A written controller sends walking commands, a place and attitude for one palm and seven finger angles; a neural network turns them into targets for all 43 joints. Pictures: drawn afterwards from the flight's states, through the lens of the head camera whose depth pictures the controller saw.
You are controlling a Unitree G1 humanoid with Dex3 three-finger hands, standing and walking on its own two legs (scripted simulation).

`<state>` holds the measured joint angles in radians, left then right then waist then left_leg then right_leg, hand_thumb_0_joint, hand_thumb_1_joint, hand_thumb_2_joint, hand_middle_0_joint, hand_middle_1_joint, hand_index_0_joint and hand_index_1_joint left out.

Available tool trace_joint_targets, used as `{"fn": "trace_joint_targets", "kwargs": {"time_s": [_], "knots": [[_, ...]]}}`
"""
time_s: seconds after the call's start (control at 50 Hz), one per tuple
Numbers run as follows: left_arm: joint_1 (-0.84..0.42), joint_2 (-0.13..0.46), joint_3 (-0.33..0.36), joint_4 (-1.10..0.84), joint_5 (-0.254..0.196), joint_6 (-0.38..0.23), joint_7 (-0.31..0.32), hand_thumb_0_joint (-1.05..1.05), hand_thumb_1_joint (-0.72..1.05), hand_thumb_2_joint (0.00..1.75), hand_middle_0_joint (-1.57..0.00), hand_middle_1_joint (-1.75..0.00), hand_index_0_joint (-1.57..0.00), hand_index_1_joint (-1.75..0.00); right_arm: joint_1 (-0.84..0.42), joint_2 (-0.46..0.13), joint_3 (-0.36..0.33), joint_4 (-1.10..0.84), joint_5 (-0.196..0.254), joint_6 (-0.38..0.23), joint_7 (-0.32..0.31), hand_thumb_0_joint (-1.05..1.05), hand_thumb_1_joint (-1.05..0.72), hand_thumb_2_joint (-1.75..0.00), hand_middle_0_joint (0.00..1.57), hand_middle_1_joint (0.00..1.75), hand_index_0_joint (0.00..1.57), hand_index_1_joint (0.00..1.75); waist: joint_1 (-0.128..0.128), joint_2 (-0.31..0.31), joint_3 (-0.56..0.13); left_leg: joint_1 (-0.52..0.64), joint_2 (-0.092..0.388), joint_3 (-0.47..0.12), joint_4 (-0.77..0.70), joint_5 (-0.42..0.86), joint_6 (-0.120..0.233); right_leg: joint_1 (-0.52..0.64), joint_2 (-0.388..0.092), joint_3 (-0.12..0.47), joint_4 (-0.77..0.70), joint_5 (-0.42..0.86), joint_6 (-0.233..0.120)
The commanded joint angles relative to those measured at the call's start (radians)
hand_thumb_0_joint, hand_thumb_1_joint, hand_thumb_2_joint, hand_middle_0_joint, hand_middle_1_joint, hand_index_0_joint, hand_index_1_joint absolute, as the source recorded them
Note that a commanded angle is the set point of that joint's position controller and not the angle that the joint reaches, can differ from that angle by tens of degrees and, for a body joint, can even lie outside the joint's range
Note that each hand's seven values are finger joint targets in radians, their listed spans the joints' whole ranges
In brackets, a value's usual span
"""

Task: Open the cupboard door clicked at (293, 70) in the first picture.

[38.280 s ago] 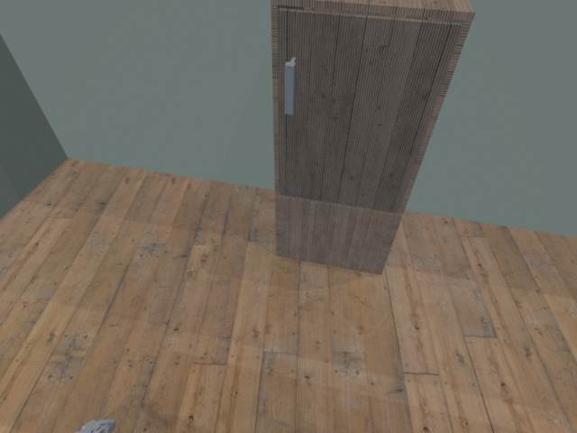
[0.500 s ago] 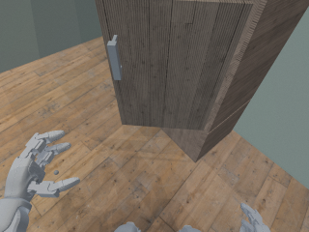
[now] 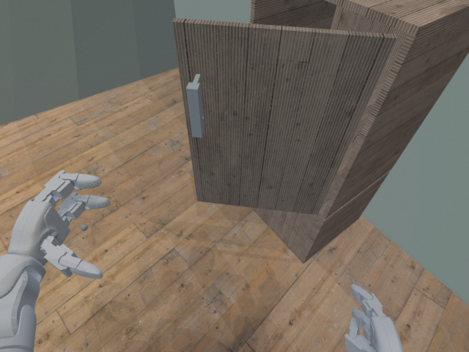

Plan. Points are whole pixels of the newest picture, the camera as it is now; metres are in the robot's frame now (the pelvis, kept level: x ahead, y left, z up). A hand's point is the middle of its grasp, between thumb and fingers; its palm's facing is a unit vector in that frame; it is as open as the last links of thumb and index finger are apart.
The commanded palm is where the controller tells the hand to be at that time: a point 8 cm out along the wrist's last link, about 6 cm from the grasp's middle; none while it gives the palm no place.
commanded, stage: raise the hand with hooked fingers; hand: left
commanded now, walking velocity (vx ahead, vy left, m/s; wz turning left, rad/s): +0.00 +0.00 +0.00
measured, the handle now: (197, 106) +0.60 +0.14 +0.08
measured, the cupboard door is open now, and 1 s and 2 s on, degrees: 46 46 46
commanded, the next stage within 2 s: move the hooked fingers beside the handle in 0.66 s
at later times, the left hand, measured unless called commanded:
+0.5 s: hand (96, 209) +0.30 +0.25 +0.10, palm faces +0.00 -1.00 -0.04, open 14.0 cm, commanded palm +0.27 +0.30 +0.11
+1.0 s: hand (113, 189) +0.34 +0.24 +0.10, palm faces -0.03 -1.00 -0.02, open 14.0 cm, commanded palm +0.32 +0.29 +0.10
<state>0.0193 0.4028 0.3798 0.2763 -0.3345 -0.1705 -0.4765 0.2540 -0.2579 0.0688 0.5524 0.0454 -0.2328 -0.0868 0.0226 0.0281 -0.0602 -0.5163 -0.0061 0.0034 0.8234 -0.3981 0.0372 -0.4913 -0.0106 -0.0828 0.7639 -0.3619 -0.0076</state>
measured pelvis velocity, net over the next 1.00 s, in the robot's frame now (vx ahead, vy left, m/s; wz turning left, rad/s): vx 0.00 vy -0.02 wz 0.00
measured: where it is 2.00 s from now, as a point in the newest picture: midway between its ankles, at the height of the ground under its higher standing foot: outside the picture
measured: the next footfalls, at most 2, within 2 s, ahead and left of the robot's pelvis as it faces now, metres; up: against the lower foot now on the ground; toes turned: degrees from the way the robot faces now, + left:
none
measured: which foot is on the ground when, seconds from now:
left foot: down 0.00-1.00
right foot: down 0.00-1.00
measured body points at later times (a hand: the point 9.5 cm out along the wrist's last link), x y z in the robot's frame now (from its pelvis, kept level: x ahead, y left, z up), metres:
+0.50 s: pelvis +0.00 -0.02 +0.01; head +0.03 -0.02 +0.46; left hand +0.29 +0.30 +0.11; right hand +0.15 -0.27 -0.07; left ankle +0.01 +0.09 -0.71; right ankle +0.02 -0.12 -0.71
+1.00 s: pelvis +0.00 -0.02 +0.01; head +0.04 -0.02 +0.45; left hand +0.33 +0.29 +0.10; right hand +0.16 -0.27 -0.08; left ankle +0.01 +0.09 -0.71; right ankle +0.02 -0.12 -0.71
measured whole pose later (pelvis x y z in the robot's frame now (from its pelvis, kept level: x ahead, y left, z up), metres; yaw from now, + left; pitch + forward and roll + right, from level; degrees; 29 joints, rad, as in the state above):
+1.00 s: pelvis +0.00 -0.02 +0.01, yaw +0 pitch +6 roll -1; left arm -0.26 0.43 0.39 0.55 -0.31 -0.19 -0.51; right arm 0.26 -0.28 0.06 0.60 0.06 -0.20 -0.11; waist 0.00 0.02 -0.03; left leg -0.50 0.01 0.00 0.76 -0.37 0.01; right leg -0.49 0.01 -0.09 0.72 -0.35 -0.03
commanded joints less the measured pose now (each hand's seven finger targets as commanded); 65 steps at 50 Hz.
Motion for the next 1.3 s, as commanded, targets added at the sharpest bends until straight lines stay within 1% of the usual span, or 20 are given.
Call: {"fn": "trace_joint_targets", "kwargs": {"time_s": [0.0, 0.04, 0.1, 0.14, 0.18, 0.3, 0.4, 0.48, 0.5, 0.52, 0.64, 0.74, 0.76, 0.84, 0.9, 0.96, 1.06, 1.16, 1.22, 1.28], "knots": [[-0.300, 0.283, 0.132, -0.208, -0.035, -0.097, -0.002, 0.00, -0.50, 0.30, -0.30, -1.20, -0.30, -1.20, -0.034, -0.155, -0.063, -0.122, 0.004, -0.058, -0.025, 0.00, -0.90, -0.90, 0.20, 0.30, 0.20, 0.30, -0.012, 0.099, -0.212, 0.166, 0.010, -0.071, -0.173, 0.250, -0.035, 0.079, 0.042, 0.021, -0.102, 0.167, -0.035], [-0.310, 0.273, 0.119, -0.158, -0.032, -0.082, -0.016, 0.00, -0.50, 0.30, -0.30, -1.20, -0.30, -1.20, -0.033, -0.155, -0.064, -0.112, 0.009, -0.055, -0.028, 0.00, -0.90, -0.90, 0.20, 0.30, 0.20, 0.30, -0.019, 0.112, -0.196, 0.171, 0.012, -0.069, -0.186, 0.245, -0.034, 0.073, 0.038, 0.019, -0.114, 0.165, -0.033], [-0.314, 0.293, 0.133, -0.055, -0.040, -0.037, -0.047, 0.00, -0.50, 0.30, -0.30, -1.20, -0.30, -1.20, -0.033, -0.166, -0.063, -0.109, 0.013, -0.048, -0.035, 0.00, -0.90, -0.90, 0.20, 0.30, 0.20, 0.30, -0.014, 0.045, -0.157, 0.131, 0.005, -0.060, -0.193, 0.209, -0.022, 0.097, 0.036, 0.030, -0.143, 0.154, -0.031], [-0.360, 0.316, 0.138, -0.043, -0.039, -0.020, -0.063, 0.00, -0.50, 0.30, -0.30, -1.20, -0.30, -1.20, -0.035, -0.169, -0.063, -0.109, 0.017, -0.044, -0.038, 0.00, -0.90, -0.90, 0.20, 0.30, 0.20, 0.30, -0.015, 0.064, -0.168, 0.136, 0.003, -0.056, -0.203, 0.211, -0.021, 0.105, 0.031, 0.031, -0.151, 0.159, -0.029], [-0.330, 0.288, 0.122, -0.029, -0.042, -0.014, -0.070, 0.00, -0.50, 0.30, -0.30, -1.20, -0.30, -1.20, -0.032, -0.166, -0.066, -0.116, 0.015, -0.047, -0.034, 0.00, -0.90, -0.90, 0.20, 0.30, 0.20, 0.30, -0.012, 0.050, -0.170, 0.139, 0.002, -0.054, -0.203, 0.227, -0.019, 0.107, 0.029, 0.029, -0.153, 0.173, -0.028], [-0.308, 0.313, 0.160, -0.070, -0.058, -0.059, -0.059, 0.00, -0.50, 0.30, -0.30, -1.20, -0.30, -1.20, -0.021, -0.168, -0.074, -0.121, 0.007, -0.049, -0.017, 0.00, -0.90, -0.90, 0.20, 0.30, 0.20, 0.30, 0.000, 0.018, -0.199, 0.132, -0.003, -0.031, -0.182, 0.261, -0.014, 0.145, 0.028, 0.055, -0.151, 0.224, -0.026], [-0.347, 0.335, 0.175, -0.095, -0.040, -0.087, -0.027, 0.00, -0.50, 0.30, -0.30, -1.20, -0.30, -1.20, -0.019, -0.162, -0.074, -0.116, 0.005, -0.045, -0.018, 0.00, -0.90, -0.90, 0.20, 0.30, 0.20, 0.30, -0.005, 0.068, -0.194, 0.129, -0.003, -0.023, -0.186, 0.239, -0.011, 0.145, 0.024, 0.067, -0.155, 0.201, -0.025], [-0.341, 0.306, 0.155, -0.087, -0.035, -0.092, -0.026, 0.00, -0.50, 0.30, -0.30, -1.20, -0.30, -1.20, -0.023, -0.155, -0.074, -0.114, 0.009, -0.045, -0.026, 0.00, -0.90, -0.90, 0.20, 0.30, 0.20, 0.30, -0.015, 0.081, -0.202, 0.133, -0.004, -0.016, -0.188, 0.217, -0.007, 0.144, 0.019, 0.076, -0.168, 0.185, -0.018], [-0.343, 0.315, 0.156, -0.089, -0.039, -0.092, -0.031, 0.00, -0.50, 0.30, -0.30, -1.20, -0.30, -1.20, -0.020, -0.159, -0.074, -0.114, 0.008, -0.044, -0.026, 0.00, -0.90, -0.90, 0.20, 0.30, 0.20, 0.30, -0.015, 0.037, -0.206, 0.128, -0.003, -0.018, -0.182, 0.229, -0.005, 0.164, 0.020, 0.082, -0.165, 0.201, -0.017], [-0.336, 0.315, 0.157, -0.080, -0.039, -0.088, -0.038, 0.00, -0.50, 0.30, -0.30, -1.20, -0.30, -1.20, -0.024, -0.158, -0.073, -0.115, 0.010, -0.043, -0.028, 0.00, -0.90, -0.90, 0.20, 0.30, 0.20, 0.30, -0.013, 0.066, -0.211, 0.124, -0.004, -0.012, -0.179, 0.223, -0.006, 0.162, 0.017, 0.091, -0.169, 0.200, -0.014], [-0.334, 0.285, 0.136, -0.023, -0.054, -0.068, -0.058, 0.00, -0.50, 0.30, -0.30, -1.20, -0.30, -1.20, -0.027, -0.157, -0.071, -0.110, 0.015, -0.041, -0.033, 0.00, -0.90, -0.90, 0.20, 0.30, 0.20, 0.30, -0.021, 0.009, -0.175, 0.097, -0.004, -0.010, -0.174, 0.213, -0.006, 0.150, 0.012, 0.098, -0.178, 0.200, -0.006], [-0.346, 0.304, 0.145, -0.047, -0.042, -0.073, -0.051, 0.00, -0.50, 0.30, -0.30, -1.20, -0.30, -1.20, -0.026, -0.156, -0.072, -0.114, 0.014, -0.041, -0.031, 0.00, -0.90, -0.90, 0.20, 0.30, 0.20, 0.30, -0.011, 0.042, -0.212, 0.122, -0.004, -0.013, -0.176, 0.246, -0.007, 0.159, 0.015, 0.085, -0.160, 0.236, -0.011], [-0.397, 0.282, 0.116, -0.065, -0.039, -0.077, -0.048, 0.00, -0.50, 0.30, -0.30, -1.20, -0.30, -1.20, -0.029, -0.153, -0.069, -0.113, 0.013, -0.043, -0.032, 0.00, -0.90, -0.90, 0.20, 0.30, 0.20, 0.30, -0.022, 0.067, -0.221, 0.138, -0.007, -0.013, -0.174, 0.253, -0.006, 0.150, 0.016, 0.083, -0.156, 0.249, -0.011], [-0.527, 0.291, 0.110, 0.027, -0.031, -0.085, -0.034, 0.00, -0.50, 0.30, -0.30, -1.20, -0.30, -1.20, -0.011, -0.159, -0.069, -0.087, 0.015, -0.031, -0.041, 0.00, -0.90, -0.90, 0.20, 0.30, 0.20, 0.30, -0.054, -0.001, -0.171, 0.105, -0.002, -0.021, -0.173, 0.185, -0.007, 0.102, 0.020, 0.086, -0.169, 0.164, -0.006], [-0.624, 0.286, 0.068, 0.040, -0.012, -0.092, -0.029, 0.00, -0.50, 0.30, -0.30, -1.20, -0.30, -1.20, -0.008, -0.163, -0.065, -0.078, 0.013, -0.029, -0.044, 0.00, -0.90, -0.90, 0.20, 0.30, 0.20, 0.30, -0.058, 0.047, -0.204, 0.124, -0.004, -0.025, -0.168, 0.195, -0.008, 0.102, 0.018, 0.086, -0.155, 0.174, -0.015], [-0.613, 0.311, 0.088, 0.091, 0.008, -0.087, -0.022, 0.00, -0.50, 0.30, -0.30, -1.20, -0.30, -1.20, 0.011, -0.163, -0.071, -0.073, 0.012, -0.020, -0.041, 0.00, -0.90, -0.90, 0.20, 0.30, 0.20, 0.30, -0.048, 0.048, -0.262, 0.137, -0.003, -0.026, -0.167, 0.232, -0.009, 0.117, 0.018, 0.076, -0.143, 0.219, -0.015], [-0.621, 0.349, 0.128, 0.201, 0.015, -0.074, -0.012, 0.00, -0.50, 0.30, -0.30, -1.20, -0.30, -1.20, 0.028, -0.169, -0.070, -0.075, 0.009, 0.009, -0.028, 0.00, -0.90, -0.90, 0.20, 0.30, 0.20, 0.30, -0.035, 0.028, -0.259, 0.085, -0.002, -0.015, -0.159, 0.260, -0.013, 0.136, 0.017, 0.077, -0.126, 0.273, -0.015], [-0.662, 0.300, 0.085, 0.170, 0.026, -0.098, 0.002, 0.00, -0.50, 0.30, -0.30, -1.20, -0.30, -1.20, 0.055, -0.166, -0.080, -0.093, 0.005, 0.027, -0.010, 0.00, -0.90, -0.90, 0.20, 0.30, 0.20, 0.30, -0.030, 0.071, -0.326, 0.137, 0.001, -0.016, -0.154, 0.355, -0.015, 0.138, 0.025, 0.065, -0.099, 0.356, -0.020], [-0.675, 0.316, 0.099, 0.157, 0.027, -0.114, 0.014, 0.00, -0.50, 0.30, -0.30, -1.20, -0.30, -1.20, 0.077, -0.172, -0.087, -0.089, 0.003, 0.041, -0.001, 0.00, -0.90, -0.90, 0.20, 0.30, 0.20, 0.30, -0.038, 0.025, -0.341, 0.141, 0.009, -0.025, -0.149, 0.402, -0.015, 0.142, 0.032, 0.059, -0.090, 0.390, -0.020], [-0.736, 0.299, 0.082, 0.232, 0.033, -0.106, 0.026, 0.00, -0.50, 0.30, -0.30, -1.20, -0.30, -1.20, 0.085, -0.177, -0.086, -0.071, 0.007, 0.058, -0.003, 0.00, -0.90, -0.90, 0.20, 0.30, 0.20, 0.30, -0.065, 0.008, -0.275, 0.098, 0.007, -0.019, -0.157, 0.299, -0.012, 0.094, 0.032, 0.060, -0.108, 0.312, -0.014]]}}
